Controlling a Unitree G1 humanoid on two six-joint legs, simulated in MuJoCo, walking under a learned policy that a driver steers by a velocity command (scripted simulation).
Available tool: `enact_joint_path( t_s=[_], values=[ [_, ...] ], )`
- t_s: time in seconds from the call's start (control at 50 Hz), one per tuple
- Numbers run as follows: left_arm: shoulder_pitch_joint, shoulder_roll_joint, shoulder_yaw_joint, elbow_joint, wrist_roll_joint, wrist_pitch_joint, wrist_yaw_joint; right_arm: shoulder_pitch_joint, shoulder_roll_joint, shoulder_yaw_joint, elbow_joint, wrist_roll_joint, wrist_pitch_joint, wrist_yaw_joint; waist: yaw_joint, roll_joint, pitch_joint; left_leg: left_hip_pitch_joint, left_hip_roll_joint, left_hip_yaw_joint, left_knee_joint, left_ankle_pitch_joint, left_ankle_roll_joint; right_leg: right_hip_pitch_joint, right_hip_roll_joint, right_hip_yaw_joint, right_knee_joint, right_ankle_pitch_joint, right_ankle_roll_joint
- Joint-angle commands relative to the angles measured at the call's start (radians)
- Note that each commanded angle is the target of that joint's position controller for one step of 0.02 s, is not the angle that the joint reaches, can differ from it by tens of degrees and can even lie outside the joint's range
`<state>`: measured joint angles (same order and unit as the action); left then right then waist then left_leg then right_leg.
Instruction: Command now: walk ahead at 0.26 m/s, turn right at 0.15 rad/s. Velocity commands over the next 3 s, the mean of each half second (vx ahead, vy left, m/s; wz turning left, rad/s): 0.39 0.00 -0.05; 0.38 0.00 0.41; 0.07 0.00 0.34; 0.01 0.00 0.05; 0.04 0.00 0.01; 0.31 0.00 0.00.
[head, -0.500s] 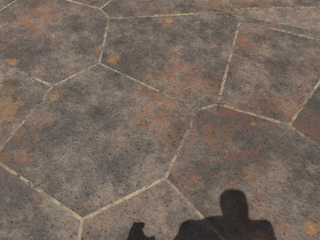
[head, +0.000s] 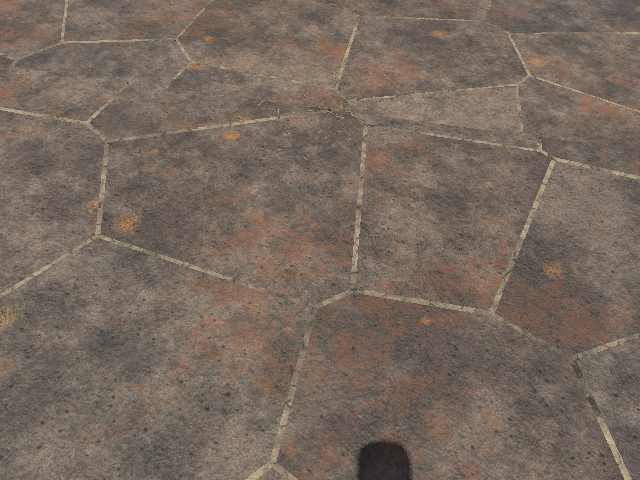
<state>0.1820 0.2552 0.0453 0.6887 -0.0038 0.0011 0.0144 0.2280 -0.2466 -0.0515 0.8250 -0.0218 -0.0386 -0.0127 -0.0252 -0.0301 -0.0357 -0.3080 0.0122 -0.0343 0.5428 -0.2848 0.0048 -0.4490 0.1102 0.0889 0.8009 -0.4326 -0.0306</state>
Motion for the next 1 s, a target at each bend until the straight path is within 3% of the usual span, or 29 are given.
enact_joint_path(
  t_s=[0.02, 0.06, 0.12, 0.2, 0.24, 0.26, 0.28, 0.3, 0.32, 0.34, 0.36, 0.4, 0.46, 0.54, 0.6, 0.66, 0.68, 0.72, 0.74, 0.76, 0.78, 0.8, 0.82, 0.84, 0.86, 0.88, 0.9, 0.94, 1.0],
  values=[
    [-0.049, 0.152, 0.054, -0.077, -0.004, -0.035, -0.007, 0.025, -0.185, -0.049, -0.049, 0.024, -0.023, -0.015, -0.007, 0.206, 0.076, 0.190, 0.297, -0.441, -0.361, -0.337, 0.205, -0.316, -0.101, -0.002, 0.208, 0.015, 0.024],
    [-0.057, 0.096, 0.042, -0.067, -0.001, -0.048, -0.018, 0.044, -0.165, -0.044, -0.040, 0.031, -0.026, -0.016, -0.016, 0.179, 0.076, 0.189, 0.240, -0.319, -0.373, -0.201, 0.171, -0.277, -0.117, -0.048, 0.150, 0.112, 0.026],
    [-0.113, 0.029, 0.021, -0.076, -0.006, -0.070, -0.027, 0.067, -0.163, -0.047, -0.030, 0.037, -0.027, -0.010, -0.041, 0.200, 0.054, 0.134, 0.175, -0.170, -0.363, -0.040, 0.153, -0.104, -0.105, -0.115, -0.058, 0.177, 0.026],
    [-0.114, 0.059, 0.027, -0.081, -0.022, -0.077, -0.035, 0.108, -0.208, -0.057, -0.018, 0.051, -0.024, 0.006, -0.042, 0.211, 0.052, 0.096, 0.215, -0.178, -0.328, -0.055, 0.178, 0.054, -0.096, -0.142, -0.246, 0.182, 0.013],
    [-0.034, 0.076, 0.037, -0.050, -0.022, -0.078, -0.034, 0.101, -0.197, -0.051, -0.017, 0.056, -0.019, 0.011, 0.006, 0.182, 0.041, 0.032, 0.208, -0.174, -0.275, -0.060, 0.156, 0.216, -0.081, -0.151, -0.338, 0.243, -0.008],
    [0.044, 0.096, 0.049, -0.026, -0.025, -0.076, -0.027, 0.094, -0.171, -0.041, -0.016, 0.049, -0.021, 0.013, 0.046, 0.167, 0.015, -0.020, 0.187, -0.152, -0.211, -0.037, 0.131, 0.337, -0.090, -0.133, -0.352, 0.242, -0.025],
    [0.164, 0.139, 0.064, -0.005, -0.023, -0.076, -0.016, 0.068, -0.115, -0.022, -0.027, 0.037, -0.027, 0.017, 0.107, 0.094, -0.042, -0.118, 0.126, -0.076, -0.014, -0.004, 0.080, 0.506, -0.192, -0.001, -0.386, 0.196, -0.063],
    [0.265, 0.261, 0.092, 0.004, -0.004, -0.068, -0.008, 0.070, -0.038, 0.001, -0.075, 0.028, -0.051, 0.017, 0.120, -0.205, -0.117, -0.391, 0.010, 0.075, 0.353, -0.117, 0.006, 0.718, -0.425, 0.366, -0.473, 0.068, -0.185],
    [0.325, 0.258, 0.092, 0.024, 0.001, -0.076, -0.019, 0.022, -0.111, -0.015, -0.100, 0.046, -0.071, 0.009, 0.156, -0.237, -0.106, -0.539, 0.001, -0.003, 0.572, -0.276, 0.003, 0.679, -0.512, 0.612, -0.570, -0.083, -0.289],
    [0.270, 0.191, 0.067, 0.019, -0.001, -0.086, -0.025, 0.007, -0.167, -0.033, -0.103, 0.062, -0.080, 0.014, 0.122, -0.165, -0.008, -0.610, 0.062, -0.039, 0.659, -0.209, 0.029, 0.625, -0.487, 0.542, -0.577, -0.132, -0.271],
    [0.220, 0.148, 0.053, 0.008, 0.002, -0.091, -0.028, -0.002, -0.161, -0.031, -0.093, 0.062, -0.081, 0.019, 0.100, -0.129, 0.033, -0.604, 0.091, -0.034, 0.661, -0.114, 0.045, 0.565, -0.431, 0.434, -0.588, -0.089, -0.241],
    [0.141, 0.115, 0.038, -0.002, 0.005, -0.091, -0.033, -0.013, -0.139, -0.032, -0.087, 0.035, -0.077, 0.024, 0.058, -0.075, 0.079, -0.551, 0.127, -0.033, 0.580, 0.005, 0.042, 0.453, -0.370, 0.293, -0.626, 0.120, -0.208],
    [0.131, 0.119, 0.041, 0.008, 0.006, -0.094, -0.026, -0.016, -0.096, -0.020, -0.084, 0.037, -0.057, 0.037, 0.034, -0.059, 0.071, -0.502, 0.126, -0.005, 0.486, 0.124, 0.011, 0.404, -0.333, 0.131, -0.664, 0.366, -0.196],
    [0.157, 0.145, 0.048, 0.041, 0.006, -0.099, -0.014, -0.131, -0.059, 0.000, -0.126, 0.039, -0.046, 0.045, 0.065, -0.041, 0.089, -0.424, 0.093, 0.013, 0.237, 0.320, 0.000, 0.354, -0.309, -0.031, -0.681, 0.473, -0.163],
    [0.189, 0.163, 0.053, 0.070, -0.002, -0.103, -0.011, -0.217, -0.060, 0.005, -0.164, 0.046, -0.044, 0.058, 0.092, -0.033, 0.114, -0.377, 0.065, 0.027, 0.116, 0.391, 0.021, 0.373, -0.330, -0.091, -0.693, 0.454, -0.146],
    [0.203, 0.168, 0.057, 0.094, -0.010, -0.093, -0.009, -0.268, -0.073, 0.002, -0.203, 0.048, -0.043, 0.076, 0.093, -0.021, 0.131, -0.392, 0.049, 0.029, 0.057, 0.345, 0.058, 0.477, -0.368, -0.129, -0.654, 0.522, -0.123],
    [0.199, 0.174, 0.059, 0.097, -0.011, -0.087, -0.006, -0.270, -0.079, 0.000, -0.213, 0.046, -0.043, 0.082, 0.085, -0.023, 0.124, -0.377, 0.035, 0.046, 0.046, 0.303, 0.073, 0.509, -0.374, -0.146, -0.619, 0.617, -0.112],
    [0.187, 0.205, 0.067, 0.093, -0.007, -0.072, 0.003, -0.217, -0.114, -0.018, -0.219, 0.041, -0.039, 0.085, 0.045, -0.061, 0.054, -0.258, -0.028, 0.110, 0.054, 0.196, 0.108, 0.559, -0.370, -0.184, -0.474, 0.993, -0.084],
    [0.178, 0.217, 0.069, 0.089, -0.005, -0.060, 0.010, -0.110, -0.149, -0.038, -0.199, 0.041, -0.035, 0.083, -0.016, -0.072, -0.015, -0.118, -0.072, 0.139, 0.044, 0.170, 0.131, 0.554, -0.351, -0.213, -0.314, 1.147, -0.064],
    [0.171, 0.213, 0.064, 0.078, -0.002, -0.053, 0.020, 0.043, -0.204, -0.067, -0.165, 0.039, -0.031, 0.072, -0.096, -0.049, -0.091, 0.121, -0.089, 0.116, 0.003, 0.232, 0.162, 0.436, -0.308, -0.242, -0.075, 1.140, -0.022],
    [0.200, 0.157, 0.041, 0.039, 0.028, -0.063, 0.026, 0.170, -0.303, -0.089, -0.152, 0.029, -0.024, 0.050, -0.109, 0.137, -0.222, 0.450, 0.125, -0.194, 0.030, 0.456, 0.234, 0.158, -0.230, -0.248, 0.285, 0.666, 0.028],
    [0.303, 0.060, 0.003, 0.014, 0.029, -0.091, 0.006, 0.110, -0.335, -0.083, -0.186, 0.027, -0.031, 0.055, -0.008, 0.332, -0.396, 0.729, 0.371, -0.756, -0.119, 0.472, 0.458, -0.187, -0.014, -0.089, 0.648, -0.177, 0.089],
    [0.216, 0.178, 0.028, 0.015, 0.003, -0.118, -0.008, 0.110, -0.261, -0.068, -0.201, 0.026, -0.025, 0.054, -0.074, 0.167, -0.414, 0.695, 0.328, -0.681, -0.147, 0.498, 0.402, -0.239, -0.086, 0.062, 0.691, -0.144, 0.070],
    [0.127, 0.183, 0.027, -0.018, -0.021, -0.124, -0.010, 0.063, -0.221, -0.057, -0.205, 0.026, -0.024, 0.050, -0.061, 0.118, -0.272, 0.562, 0.288, -0.506, -0.135, 0.583, 0.359, -0.263, -0.124, 0.035, 0.650, -0.089, 0.058],
    [0.093, 0.170, 0.025, -0.021, -0.009, -0.121, 0.000, 0.013, -0.203, -0.052, -0.209, 0.033, -0.024, 0.049, -0.021, 0.003, -0.145, 0.384, 0.237, -0.391, -0.146, 0.672, 0.324, -0.254, -0.164, 0.012, 0.568, -0.039, 0.063],
    [0.079, 0.182, 0.034, -0.024, 0.009, -0.108, 0.011, -0.029, -0.180, -0.047, -0.220, 0.036, -0.021, 0.043, 0.008, -0.006, -0.096, 0.261, 0.205, -0.325, -0.167, 0.696, 0.305, -0.213, -0.192, 0.002, 0.495, -0.008, 0.069],
    [0.090, 0.182, 0.036, -0.029, 0.013, -0.090, 0.014, -0.050, -0.182, -0.046, -0.229, 0.022, -0.017, 0.039, 0.038, 0.022, -0.069, 0.153, 0.183, -0.299, -0.195, 0.717, 0.301, -0.149, -0.199, 0.002, 0.466, 0.012, 0.073],
    [0.123, 0.149, 0.030, -0.026, 0.020, -0.065, 0.022, -0.067, -0.194, -0.051, -0.225, 0.014, -0.017, 0.035, 0.067, 0.056, -0.064, 0.049, 0.160, -0.258, -0.216, 0.792, 0.309, -0.099, -0.190, -0.014, 0.390, 0.037, 0.095],
    [0.090, 0.124, 0.022, -0.037, 0.029, -0.050, 0.034, -0.060, -0.218, -0.059, -0.214, 0.023, -0.005, 0.017, 0.066, 0.071, -0.089, 0.021, 0.126, -0.219, -0.197, 0.820, 0.288, -0.107, -0.160, -0.022, 0.248, 0.133, 0.123]
  ],
)
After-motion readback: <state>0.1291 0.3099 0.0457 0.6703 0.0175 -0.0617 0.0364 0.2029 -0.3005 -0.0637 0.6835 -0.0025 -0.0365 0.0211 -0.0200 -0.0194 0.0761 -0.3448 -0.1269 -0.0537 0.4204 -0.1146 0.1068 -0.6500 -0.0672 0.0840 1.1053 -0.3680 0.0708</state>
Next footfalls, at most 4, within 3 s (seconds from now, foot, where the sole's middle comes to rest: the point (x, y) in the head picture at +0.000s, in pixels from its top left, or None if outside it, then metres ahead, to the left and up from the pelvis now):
0.28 right None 0.15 -0.15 -0.77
0.76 left None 0.48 0.10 -0.77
1.26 right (340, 422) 0.65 -0.06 -0.77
1.56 left None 0.48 0.16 -0.77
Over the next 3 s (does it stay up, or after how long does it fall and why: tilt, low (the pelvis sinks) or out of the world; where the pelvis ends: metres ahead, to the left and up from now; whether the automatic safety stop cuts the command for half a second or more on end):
stays up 0.71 0.09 0.00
